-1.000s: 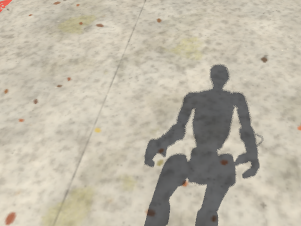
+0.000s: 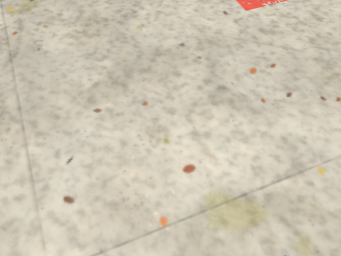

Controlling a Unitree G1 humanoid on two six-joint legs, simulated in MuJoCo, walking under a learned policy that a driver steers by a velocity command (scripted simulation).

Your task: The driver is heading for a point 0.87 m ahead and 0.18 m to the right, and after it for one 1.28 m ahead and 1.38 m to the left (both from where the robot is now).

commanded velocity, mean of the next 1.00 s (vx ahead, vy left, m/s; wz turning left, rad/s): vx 0.10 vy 0.00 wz -0.40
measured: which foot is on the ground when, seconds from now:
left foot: up 0.00-0.00, down 0.02-0.54, up 0.56-1.00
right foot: down 0.00-0.02, up 0.04-0.52, down 0.54-1.00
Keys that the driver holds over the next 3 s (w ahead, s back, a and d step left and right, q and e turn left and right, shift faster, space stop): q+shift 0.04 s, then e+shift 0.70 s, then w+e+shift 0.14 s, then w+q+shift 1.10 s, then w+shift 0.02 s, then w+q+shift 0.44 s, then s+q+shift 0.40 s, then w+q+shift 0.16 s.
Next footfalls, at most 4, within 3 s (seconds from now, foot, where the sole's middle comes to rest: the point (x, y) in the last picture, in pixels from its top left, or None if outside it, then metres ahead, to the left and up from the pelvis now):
0.02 left None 0.05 0.10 -0.77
0.54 right None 0.03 -0.08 -0.77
1.02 left None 0.20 0.06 -0.77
1.44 right None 0.43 -0.28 -0.77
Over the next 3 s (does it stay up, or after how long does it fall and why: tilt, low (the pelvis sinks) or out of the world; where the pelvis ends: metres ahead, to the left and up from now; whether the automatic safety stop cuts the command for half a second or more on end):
stays up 1.39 0.09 0.00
